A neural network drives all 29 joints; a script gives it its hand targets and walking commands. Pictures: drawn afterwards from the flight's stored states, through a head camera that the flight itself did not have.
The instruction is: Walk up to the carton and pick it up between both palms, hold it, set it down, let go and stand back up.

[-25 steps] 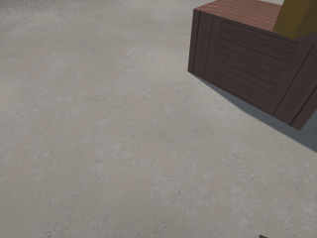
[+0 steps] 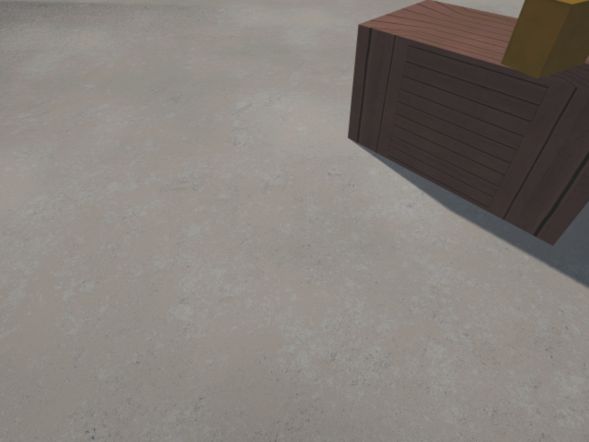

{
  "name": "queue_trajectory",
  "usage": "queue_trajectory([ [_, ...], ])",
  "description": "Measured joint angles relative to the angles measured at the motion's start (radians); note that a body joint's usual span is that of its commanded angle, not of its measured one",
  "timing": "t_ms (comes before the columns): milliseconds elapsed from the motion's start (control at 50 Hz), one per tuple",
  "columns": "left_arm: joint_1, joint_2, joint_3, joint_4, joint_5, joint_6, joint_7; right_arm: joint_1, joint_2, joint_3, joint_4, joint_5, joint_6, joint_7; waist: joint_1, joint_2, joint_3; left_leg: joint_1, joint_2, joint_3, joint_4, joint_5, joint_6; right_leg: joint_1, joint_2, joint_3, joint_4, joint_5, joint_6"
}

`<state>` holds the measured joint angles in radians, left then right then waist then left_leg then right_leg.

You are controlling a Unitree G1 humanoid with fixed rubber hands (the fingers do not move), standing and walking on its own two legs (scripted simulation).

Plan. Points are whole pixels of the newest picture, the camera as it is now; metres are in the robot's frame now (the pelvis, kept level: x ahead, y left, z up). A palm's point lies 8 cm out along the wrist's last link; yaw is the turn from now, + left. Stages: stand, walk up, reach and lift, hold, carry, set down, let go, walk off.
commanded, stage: stand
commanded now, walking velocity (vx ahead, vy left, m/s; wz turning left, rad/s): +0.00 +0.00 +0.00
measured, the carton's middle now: (557, 30) +1.46 -0.89 +0.02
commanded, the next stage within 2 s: walk up in 0.10 s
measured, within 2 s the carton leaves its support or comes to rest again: neither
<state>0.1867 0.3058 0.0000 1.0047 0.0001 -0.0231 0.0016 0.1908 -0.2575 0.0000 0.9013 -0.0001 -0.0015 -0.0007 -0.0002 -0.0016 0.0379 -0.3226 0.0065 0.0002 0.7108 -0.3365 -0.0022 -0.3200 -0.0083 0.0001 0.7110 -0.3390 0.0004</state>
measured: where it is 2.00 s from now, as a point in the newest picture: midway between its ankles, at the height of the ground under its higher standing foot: (402, 398)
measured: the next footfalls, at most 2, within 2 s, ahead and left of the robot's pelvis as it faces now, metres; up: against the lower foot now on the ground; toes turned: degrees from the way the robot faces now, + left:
right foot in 0.62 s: +0.10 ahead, -0.23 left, +0.00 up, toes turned -8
left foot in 0.86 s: +0.15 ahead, -0.01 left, +0.00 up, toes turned -7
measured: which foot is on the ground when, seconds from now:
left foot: down 0.00-0.60, up 0.62-0.84, down 0.86-1.00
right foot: down 0.00-0.34, up 0.36-0.60, down 0.62-0.88, up 0.90-1.00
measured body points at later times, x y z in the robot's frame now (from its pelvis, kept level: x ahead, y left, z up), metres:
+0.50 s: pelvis -0.01 -0.02 +0.01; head +0.00 -0.02 +0.46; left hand +0.10 +0.28 -0.10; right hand +0.07 -0.32 -0.11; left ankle +0.03 +0.12 -0.72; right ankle +0.03 -0.17 -0.68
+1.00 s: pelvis +0.10 -0.09 +0.01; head +0.10 -0.08 +0.46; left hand +0.22 +0.20 -0.12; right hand +0.11 -0.43 -0.08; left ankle +0.11 -0.01 -0.72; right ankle +0.07 -0.22 -0.66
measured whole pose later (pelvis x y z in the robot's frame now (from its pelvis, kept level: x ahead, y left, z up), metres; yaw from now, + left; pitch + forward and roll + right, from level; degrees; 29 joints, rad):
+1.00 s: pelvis +0.10 -0.09 +0.01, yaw -9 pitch -1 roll -2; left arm 0.29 0.39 0.01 0.90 0.00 0.01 -0.08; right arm 0.26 -0.44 0.00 0.94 0.00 -0.09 0.03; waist -0.02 -0.01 0.00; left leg -0.26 0.01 0.05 0.63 -0.35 0.04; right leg -0.45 0.04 0.04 1.03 -0.32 0.01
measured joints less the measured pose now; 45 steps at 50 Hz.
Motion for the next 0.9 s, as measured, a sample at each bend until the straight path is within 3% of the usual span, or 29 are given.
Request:
queue_trajectory([
  [300,-0.001,0.0,0.0,0.035,0.0,-0.002,0.0,-0.016,0.0,0.0,0.041,0.0,0.0,0.0,0.0,0.0,0.0,0.0,0.0,0.0,-0.064,0.053,0.001,0.002,0.0,0.0,-0.068,0.055,0.0],
  [340,0.005,0.007,-0.001,0.015,0.0,0.015,-0.029,-0.012,-0.006,0.0,0.04,0.0,-0.011,0.007,0.0,0.0,-0.003,0.002,0.002,0.0,-0.069,0.051,0.012,-0.001,0.003,0.0,-0.059,0.014,0.0],
  [400,0.006,0.031,0.0,-0.022,0.0,0.037,-0.07,-0.007,-0.028,0.0,0.041,0.0,-0.037,0.009,-0.001,0.004,-0.01,0.003,0.024,0.009,-0.087,0.052,0.015,-0.081,0.01,-0.001,0.105,-0.071,0.0],
  [460,0.007,0.07,0.0,-0.062,0.0,0.037,-0.097,0.001,-0.06,0.0,0.041,0.0,-0.046,0.009,-0.001,0.002,-0.013,0.015,0.047,0.02,-0.11,0.059,0.008,-0.146,-0.02,0.001,0.198,-0.056,0.0],
  [560,0.011,0.129,0.0,-0.098,0.0,0.04,-0.124,0.0,-0.124,0.0,0.041,0.0,-0.046,0.015,0.0,0.001,-0.03,0.038,0.078,0.037,-0.116,0.047,-0.042,-0.156,-0.099,0.001,0.157,-0.056,0.0],
  [600,0.023,0.153,0.001,-0.105,0.0,0.03,-0.124,-0.011,-0.145,0.0,0.041,0.0,-0.046,0.019,0.002,0.002,-0.033,0.035,0.098,0.04,-0.061,0.0,-0.035,-0.095,-0.103,0.002,0.043,-0.036,0.0],
  [640,0.038,0.167,0.008,-0.112,0.0,0.013,-0.11,-0.032,-0.162,0.0,0.042,0.0,-0.043,0.021,0.012,0.011,-0.021,-0.011,0.117,0.04,0.135,-0.11,0.0,-0.078,-0.077,0.004,0.038,0.024,0.017],
  [680,0.055,0.144,0.007,-0.106,0.0,0.013,-0.1,-0.049,-0.176,0.0,0.041,0.0,-0.04,0.023,0.019,0.03,-0.014,-0.053,0.095,0.041,0.286,-0.122,0.015,-0.071,-0.052,0.005,0.078,0.003,0.017],
  [740,0.082,0.106,0.007,-0.096,0.0,0.014,-0.099,-0.058,-0.184,0.0,0.041,0.0,-0.04,0.035,0.018,0.042,-0.013,-0.066,0.034,0.039,0.313,-0.123,0.017,-0.024,-0.034,0.004,0.056,-0.019,0.011],
  [840,0.098,0.088,0.007,-0.099,0.0,0.014,-0.099,-0.054,-0.185,0.0,0.04,0.0,-0.051,0.042,0.017,0.042,-0.015,-0.06,-0.014,0.037,0.132,-0.124,0.033,-0.002,0.0,0.003,0.043,-0.039,0.011],
  [900,0.098,0.087,0.007,-0.104,0.0,0.024,-0.09,-0.019,-0.18,0.0,0.041,0.0,-0.083,0.041,0.008,0.019,-0.021,-0.04,-0.023,0.044,0.057,-0.018,0.062,-0.016,0.014,0.027,0.102,-0.104,0.005],
])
